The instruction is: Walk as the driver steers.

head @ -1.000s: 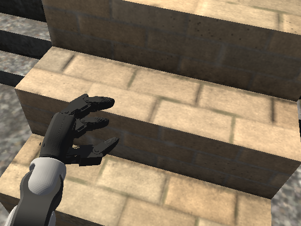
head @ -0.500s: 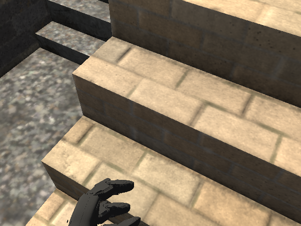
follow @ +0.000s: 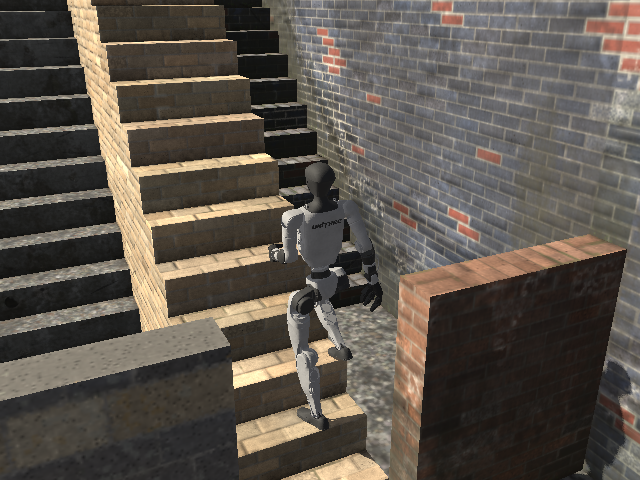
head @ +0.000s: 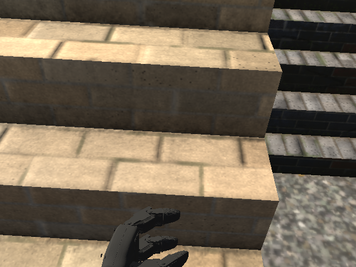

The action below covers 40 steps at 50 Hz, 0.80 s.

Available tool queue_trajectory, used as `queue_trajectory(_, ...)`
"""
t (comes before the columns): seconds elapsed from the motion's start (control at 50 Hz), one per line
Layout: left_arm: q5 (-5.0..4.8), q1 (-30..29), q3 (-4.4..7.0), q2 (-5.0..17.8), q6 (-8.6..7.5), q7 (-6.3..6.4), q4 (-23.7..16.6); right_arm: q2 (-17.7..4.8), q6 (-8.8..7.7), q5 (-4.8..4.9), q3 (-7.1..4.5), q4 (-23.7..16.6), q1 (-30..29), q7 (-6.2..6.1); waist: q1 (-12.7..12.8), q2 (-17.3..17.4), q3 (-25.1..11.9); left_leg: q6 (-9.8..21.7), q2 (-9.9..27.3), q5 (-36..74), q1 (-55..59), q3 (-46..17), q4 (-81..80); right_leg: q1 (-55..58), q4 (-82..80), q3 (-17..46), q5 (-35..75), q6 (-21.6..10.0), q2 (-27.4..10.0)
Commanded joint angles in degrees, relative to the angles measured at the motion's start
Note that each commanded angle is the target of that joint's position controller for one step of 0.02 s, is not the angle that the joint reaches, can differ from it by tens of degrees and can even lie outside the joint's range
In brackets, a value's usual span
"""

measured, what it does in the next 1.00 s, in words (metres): climbs: left foot, then right foot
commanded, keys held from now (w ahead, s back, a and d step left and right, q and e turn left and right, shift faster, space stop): w+e+shift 0.04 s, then w+shift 0.96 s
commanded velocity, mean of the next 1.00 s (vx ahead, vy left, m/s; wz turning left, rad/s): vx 0.99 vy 0.00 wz -0.25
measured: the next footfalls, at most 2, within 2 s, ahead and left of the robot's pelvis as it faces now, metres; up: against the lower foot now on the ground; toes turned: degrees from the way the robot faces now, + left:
left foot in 0.44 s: +0.19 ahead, +0.07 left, +0.22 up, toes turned -9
right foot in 0.66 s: +0.08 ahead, -0.09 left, +0.22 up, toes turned -13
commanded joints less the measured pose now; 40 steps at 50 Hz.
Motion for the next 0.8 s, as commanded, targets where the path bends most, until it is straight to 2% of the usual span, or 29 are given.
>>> queue_trajectory(0.02,-0.88,-18.63,1.44,-0.01,-2.70,-1.14,-9.65,-7.78,-1.93,-0.55,-1.03,-1.10,-1.69,1.09,2.69,1.91,10.79,7.26,11.01,46.69,-4.09,-1.74,-9.35,12.21,-22.48,-11.20,-7.68,-2.46,6.92)
queue_trajectory(0.04,-1.35,-12.62,6.11,12.48,-4.17,-0.21,-6.62,-6.86,-5.30,-2.75,-1.07,-4.62,-5.44,2.32,2.85,-3.36,9.44,3.37,0.89,81.08,-2.05,5.40,6.19,22.58,-33.29,-17.87,4.61,0.87,12.73)
queue_trajectory(0.06,-1.68,1.55,7.40,13.31,-4.48,0.31,-1.60,-11.23,-6.41,-2.23,-1.83,-4.25,-8.16,2.44,9.59,3.42,-0.18,5.34,1.19,91.55,-3.75,4.54,17.79,40.47,-46.62,-19.00,14.79,2.13,15.88)
queue_trajectory(0.1,-2.30,37.99,12.78,20.63,-2.43,4.09,13.11,-15.53,-8.42,-1.98,-3.32,-4.70,-14.27,4.05,25.78,2.44,-8.70,4.46,-1.46,80.13,-34.56,5.18,45.59,82.07,-57.19,-6.86,43.87,-4.23,15.15)
queue_trajectory(0.12,-0.26,30.51,12.60,19.24,-2.18,5.12,12.89,-9.46,-8.75,0.05,-2.23,-9.68,-19.72,4.60,20.99,-12.33,-6.18,3.39,-7.01,-2.51,-44.31,-3.91,77.47,69.52,-71.93,17.38,33.21,-10.99,8.13)
queue_trajectory(0.14,5.37,15.16,9.82,14.19,-2.66,4.94,9.95,-4.66,-8.50,0.39,0.33,-25.54,-40.98,6.96,17.63,-18.33,12.94,3.14,-5.75,-26.22,-52.99,-8.69,104.60,41.75,-70.10,12.12,36.88,-10.40,4.20)
queue_trajectory(0.16,7.42,7.22,7.51,6.49,-4.29,4.84,9.48,0.41,-7.70,1.57,3.00,-35.62,-45.59,8.88,11.52,-20.30,17.54,2.30,-1.35,-39.54,-56.54,-17.68,116.28,29.34,-68.65,16.28,31.58,-8.45,-1.69)
queue_trajectory(0.18,5.00,7.15,7.11,3.74,-5.41,4.97,9.70,1.45,-7.70,-0.17,4.61,-39.35,-42.65,9.89,8.24,-8.77,17.89,2.54,0.91,-41.73,-52.49,-22.93,111.20,21.03,-68.90,19.88,30.53,-4.04,-3.28)
queue_trajectory(0.2,3.57,6.88,8.09,6.73,-5.99,6.13,8.62,2.40,-7.89,-0.81,5.07,-37.58,-33.28,9.98,3.95,0.82,12.35,0.76,-0.05,-34.13,-51.09,-26.35,105.62,25.83,-69.85,24.86,26.97,-4.00,-4.10)
queue_trajectory(0.22,3.15,5.80,9.23,10.97,-6.07,7.19,6.52,3.92,-7.66,-0.51,5.88,-35.19,-24.52,10.21,0.84,4.03,6.47,0.69,-0.17,-30.99,-50.79,-29.37,104.73,29.81,-66.62,25.93,24.62,-4.33,-5.15)
queue_trajectory(0.26,4.33,2.06,9.48,14.24,-6.22,7.49,2.22,0.20,-6.52,1.94,4.70,-30.48,-13.97,8.82,-4.45,6.81,1.44,-0.71,-0.11,-25.29,-45.76,-28.06,96.06,33.06,-69.51,23.37,23.82,-4.31,-6.20)
queue_trajectory(0.28,4.69,-3.21,9.51,15.57,-5.90,6.63,0.60,-1.29,-5.25,1.82,4.26,-28.13,-11.47,7.60,-8.04,5.93,1.91,-1.44,-2.88,-17.66,-34.92,-20.48,97.27,23.68,-72.33,17.56,27.13,-3.73,-3.88)
queue_trajectory(0.32,4.01,-3.38,9.15,15.51,-7.04,4.59,-0.96,-4.32,-3.03,1.06,3.20,-26.79,-13.70,5.02,-7.19,6.57,3.75,-1.09,-3.44,-4.94,-20.51,-13.29,89.39,14.10,-74.54,10.16,27.99,-1.68,-2.20)
queue_trajectory(0.36,2.75,-1.36,8.43,14.52,-6.85,3.43,-1.06,-2.10,-1.67,0.09,3.72,-28.41,-19.69,3.86,-5.04,6.84,9.15,0.46,-3.44,-3.99,-21.36,-11.53,68.17,17.44,-67.15,4.22,28.32,1.27,2.12)
queue_trajectory(0.42,3.92,5.65,8.18,12.87,-6.44,3.15,-0.77,1.91,-2.89,-0.40,4.98,-28.54,-28.87,6.19,0.40,2.15,9.03,6.57,-1.57,4.03,-25.37,-12.77,38.59,30.25,-46.82,-1.93,21.12,3.58,8.61)
queue_trajectory(0.44,3.83,6.31,7.88,10.96,-5.88,3.21,-0.90,1.60,-3.93,-1.45,5.32,-27.18,-31.20,7.20,3.08,5.30,9.66,8.02,-0.44,9.63,-27.99,-13.31,28.81,32.15,-35.77,-5.41,13.34,3.19,11.49)
queue_trajectory(0.48,2.20,10.95,7.17,8.27,-6.28,2.42,-2.01,-6.49,-5.35,0.23,1.91,-23.51,-25.42,7.26,8.07,10.86,14.53,9.53,3.56,1.82,-25.47,-29.30,18.13,17.67,-20.91,0.84,12.78,1.69,9.85)
queue_trajectory(0.5,1.11,13.90,6.30,8.23,-5.96,3.00,-1.02,-12.39,-4.32,1.46,-0.38,-25.52,-32.53,5.80,9.61,18.87,11.84,13.67,7.58,-34.04,-35.26,-44.94,7.07,20.65,-14.53,-0.59,19.28,2.34,8.51)
queue_trajectory(0.52,1.23,8.45,6.83,10.68,-4.98,4.11,-2.35,-10.24,-4.48,0.18,0.37,-27.08,-38.11,6.19,8.78,13.50,15.59,12.78,7.56,-44.18,-47.51,-47.41,4.34,22.98,-9.00,0.38,21.24,2.09,8.53)
queue_trajectory(0.54,1.85,-0.78,5.71,8.66,-4.97,4.91,-5.42,-7.84,-4.59,-0.81,1.09,-25.74,-34.31,5.86,6.26,10.18,13.16,11.55,10.51,-47.35,-46.70,-52.98,-1.37,17.24,-9.23,3.21,5.87,2.60,6.84)
queue_trajectory(0.56,3.19,3.70,6.11,10.32,-5.05,4.10,-3.42,-6.89,-4.62,-0.77,1.44,-26.53,-41.10,6.11,10.41,7.08,10.90,11.57,8.00,-44.22,-50.46,-48.49,3.23,22.23,-6.99,3.26,7.61,1.79,7.38)
queue_trajectory(0.62,5.18,4.10,3.69,8.80,-6.30,4.00,0.30,-5.03,-4.53,1.85,1.36,-23.29,-34.42,4.43,8.03,-1.95,5.10,4.17,1.54,-27.10,-41.60,-26.28,9.70,34.90,-53.26,-3.97,-0.48,-2.32,7.30)
queue_trajectory(0.64,5.02,5.92,3.49,9.29,-6.27,3.32,3.36,-5.73,-3.60,2.52,0.90,-21.89,-34.40,3.77,8.11,-2.59,4.88,3.76,-0.72,-22.58,-39.74,-19.68,13.77,43.03,-69.30,-7.26,9.40,-3.27,7.34)
queue_trajectory(0.66,3.19,4.22,3.83,7.99,-6.11,2.57,6.16,-4.80,-3.27,3.25,0.72,-20.36,-29.96,3.67,5.06,-9.43,5.66,6.24,-1.14,-23.16,-36.54,-17.53,26.31,45.99,-77.94,-6.09,15.91,-3.32,5.71)
queue_trajectory(0.68,3.74,6.41,3.85,7.79,-6.60,1.48,7.09,-2.68,-3.87,2.49,1.41,-21.87,-31.68,4.75,5.59,-12.91,7.11,5.20,-4.25,-18.99,-38.97,-12.65,39.02,48.16,-76.55,-0.40,19.64,-3.97,3.68)
queue_trajectory(0.7,6.21,5.13,5.89,14.24,-7.70,1.99,3.37,-1.91,-5.79,2.49,2.30,-24.25,-33.82,5.96,6.08,-22.14,1.44,-0.93,-8.10,-8.01,-36.29,-4.99,49.41,44.75,-76.38,19.08,22.19,-10.64,-7.48)
queue_trajectory(0.74,7.10,-4.76,5.02,11.84,-8.47,2.49,-1.03,-4.23,-6.09,2.42,1.37,-20.89,-25.17,6.50,0.63,-15.02,-2.36,-3.05,-6.49,-10.39,-30.60,-9.27,62.90,36.42,-77.68,20.63,21.92,-13.03,-11.20)
queue_trajectory(0.78,2.47,-6.24,5.90,13.07,-7.71,2.74,-1.65,-2.43,-4.72,0.28,2.72,-19.97,-16.67,6.26,-4.98,-3.69,0.40,0.63,-0.67,-4.02,-20.14,-11.77,37.16,35.90,-70.48,8.84,29.76,-6.55,-3.32)
queue_trajectory(0.8,1.48,-2.72,5.48,12.14,-7.42,2.98,-0.26,0.46,-4.48,-0.80,3.74,-18.59,-17.48,6.55,-3.95,-0.35,3.11,3.18,-2.44,5.87,-14.06,-6.84,20.44,34.84,-67.30,6.23,30.10,-5.11,-1.44)
Over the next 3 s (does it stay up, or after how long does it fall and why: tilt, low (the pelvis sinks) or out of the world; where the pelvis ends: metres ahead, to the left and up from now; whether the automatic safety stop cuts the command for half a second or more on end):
stays up -0.99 0.25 -0.44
